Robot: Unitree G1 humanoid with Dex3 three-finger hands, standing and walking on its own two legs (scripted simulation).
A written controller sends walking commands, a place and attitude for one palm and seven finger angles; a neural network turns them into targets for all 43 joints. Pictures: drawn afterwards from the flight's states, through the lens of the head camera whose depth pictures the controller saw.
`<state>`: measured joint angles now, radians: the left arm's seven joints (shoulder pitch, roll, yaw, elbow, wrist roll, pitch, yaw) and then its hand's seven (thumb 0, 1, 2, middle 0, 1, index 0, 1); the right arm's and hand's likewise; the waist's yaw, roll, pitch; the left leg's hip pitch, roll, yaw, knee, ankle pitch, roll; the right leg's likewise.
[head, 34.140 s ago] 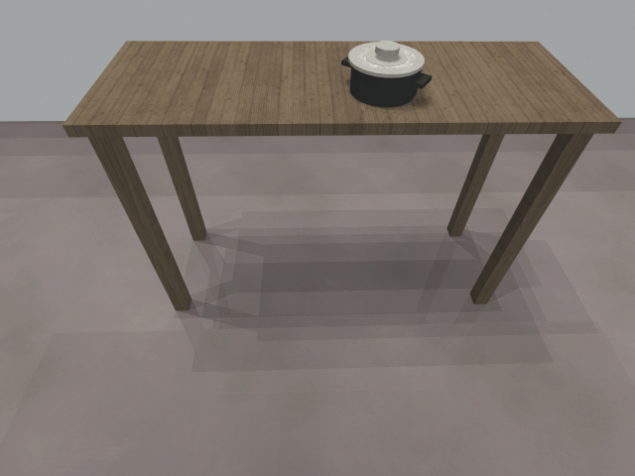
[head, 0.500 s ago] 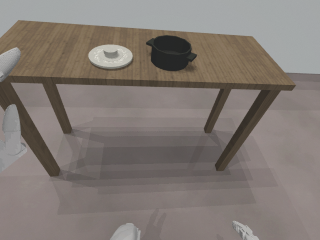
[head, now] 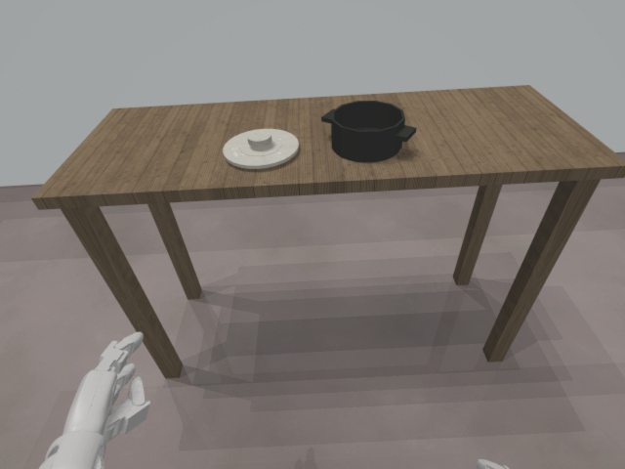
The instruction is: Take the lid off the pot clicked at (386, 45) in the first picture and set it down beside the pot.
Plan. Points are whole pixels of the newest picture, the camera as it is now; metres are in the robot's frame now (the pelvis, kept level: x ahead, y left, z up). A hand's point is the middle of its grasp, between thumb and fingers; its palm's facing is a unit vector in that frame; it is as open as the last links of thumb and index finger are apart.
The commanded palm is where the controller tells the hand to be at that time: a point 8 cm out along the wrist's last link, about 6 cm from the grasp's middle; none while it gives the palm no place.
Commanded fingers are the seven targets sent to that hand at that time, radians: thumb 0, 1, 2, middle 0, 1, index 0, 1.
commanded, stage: stop stepping back and stand still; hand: left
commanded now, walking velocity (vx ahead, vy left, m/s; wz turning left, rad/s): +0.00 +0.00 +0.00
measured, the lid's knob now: (259, 138) +0.78 +0.15 +0.08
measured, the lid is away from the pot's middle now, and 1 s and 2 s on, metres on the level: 0.24 0.24 0.24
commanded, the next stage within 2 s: let the arm hang, fingers relaxed in 0.90 s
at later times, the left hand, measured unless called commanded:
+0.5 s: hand out of the picture +0.03 +0.18 -0.16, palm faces -0.04 -0.98 -0.19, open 7.4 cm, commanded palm none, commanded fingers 0.00 0.90 0.90 -0.20 -0.30 -0.20 -0.30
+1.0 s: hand out of the picture +0.15 +0.18 -0.15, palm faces -0.08 -0.97 -0.22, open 7.4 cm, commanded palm none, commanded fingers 0.00 0.90 0.90 -0.20 -0.30 -0.20 -0.30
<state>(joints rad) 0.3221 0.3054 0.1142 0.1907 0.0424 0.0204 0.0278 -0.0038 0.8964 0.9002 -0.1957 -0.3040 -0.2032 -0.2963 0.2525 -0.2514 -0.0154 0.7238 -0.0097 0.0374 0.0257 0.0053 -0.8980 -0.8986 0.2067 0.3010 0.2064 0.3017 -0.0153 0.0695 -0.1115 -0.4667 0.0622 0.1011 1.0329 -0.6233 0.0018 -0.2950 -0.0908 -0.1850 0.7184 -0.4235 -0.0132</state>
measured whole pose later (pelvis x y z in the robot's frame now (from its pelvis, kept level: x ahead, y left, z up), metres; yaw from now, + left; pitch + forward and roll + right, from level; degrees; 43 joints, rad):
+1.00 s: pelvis +0.06 +0.00 +0.02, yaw -4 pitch +0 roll +0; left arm 0.13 0.17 0.02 1.07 0.01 0.01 0.03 0.00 0.90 0.90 -0.20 -0.30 -0.20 -0.30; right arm 0.27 -0.15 -0.04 1.08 -0.02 0.02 -0.04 0.00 -0.91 -0.90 0.20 0.30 0.20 0.30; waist -0.04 0.02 0.06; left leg -0.10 0.02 0.09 0.44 -0.34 0.01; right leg -0.10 -0.01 -0.02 0.45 -0.35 0.00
